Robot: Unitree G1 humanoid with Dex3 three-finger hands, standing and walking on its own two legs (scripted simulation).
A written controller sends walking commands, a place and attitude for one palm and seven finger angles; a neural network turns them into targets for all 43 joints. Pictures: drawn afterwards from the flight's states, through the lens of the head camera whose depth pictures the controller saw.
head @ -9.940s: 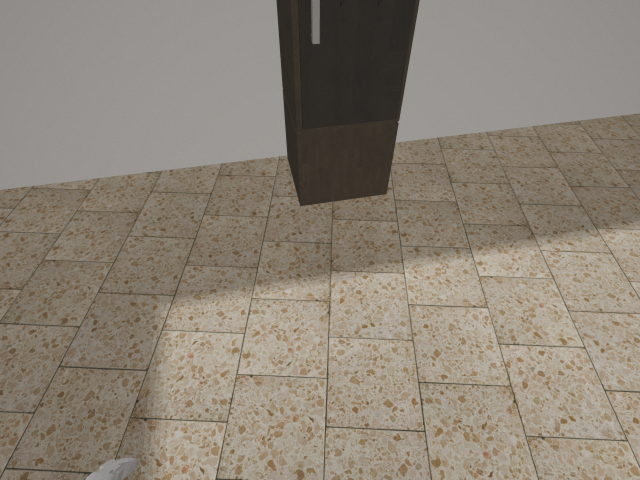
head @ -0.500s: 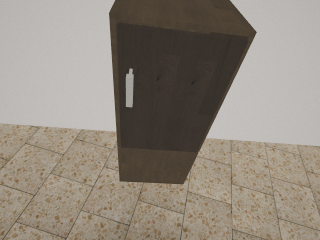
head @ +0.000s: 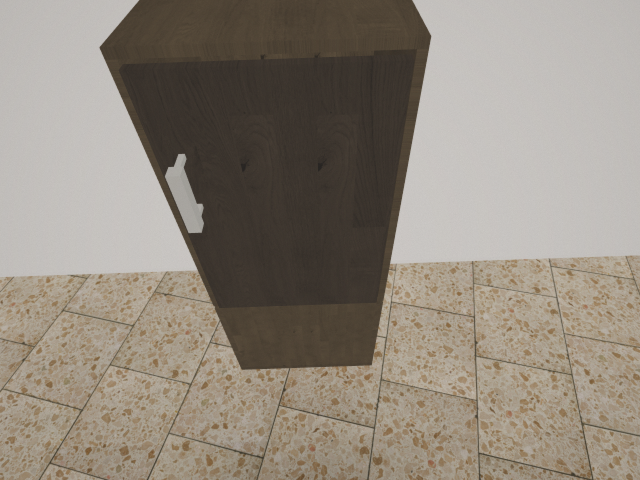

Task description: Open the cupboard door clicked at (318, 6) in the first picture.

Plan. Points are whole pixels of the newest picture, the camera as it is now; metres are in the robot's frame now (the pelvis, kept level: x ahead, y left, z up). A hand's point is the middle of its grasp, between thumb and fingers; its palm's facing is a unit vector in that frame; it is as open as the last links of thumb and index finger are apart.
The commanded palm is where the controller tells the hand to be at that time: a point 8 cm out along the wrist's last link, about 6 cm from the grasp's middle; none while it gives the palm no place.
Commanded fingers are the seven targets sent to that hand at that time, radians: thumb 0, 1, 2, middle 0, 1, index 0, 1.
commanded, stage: come to a stop and stand still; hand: left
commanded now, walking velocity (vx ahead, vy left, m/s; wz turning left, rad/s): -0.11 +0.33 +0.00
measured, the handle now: (188, 193) +0.53 +0.23 +0.05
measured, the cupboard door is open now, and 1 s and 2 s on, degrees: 0 0 0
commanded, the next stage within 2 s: look again from close up in 1.12 s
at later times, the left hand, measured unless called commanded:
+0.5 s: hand out of the picture -0.06 +0.24 -0.18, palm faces +0.10 -0.98 -0.18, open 7.4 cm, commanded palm none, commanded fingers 0.00 0.90 0.90 -0.20 -0.30 -0.20 -0.30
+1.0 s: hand out of the picture -0.02 +0.19 -0.17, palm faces +0.04 -0.98 -0.19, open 7.2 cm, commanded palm none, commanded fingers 0.00 0.90 0.90 -0.20 -0.30 -0.20 -0.30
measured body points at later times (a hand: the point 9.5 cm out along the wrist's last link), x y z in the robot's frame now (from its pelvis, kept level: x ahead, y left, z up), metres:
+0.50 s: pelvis -0.03 +0.05 +0.00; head -0.04 +0.08 +0.45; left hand -0.06 +0.29 -0.17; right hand +0.04 -0.18 -0.13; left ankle -0.03 +0.16 -0.74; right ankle +0.00 -0.08 -0.70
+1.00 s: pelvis -0.02 +0.02 +0.00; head -0.03 +0.02 +0.45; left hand -0.02 +0.24 -0.16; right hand -0.07 -0.18 -0.16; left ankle -0.03 +0.16 -0.74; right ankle -0.06 -0.06 -0.74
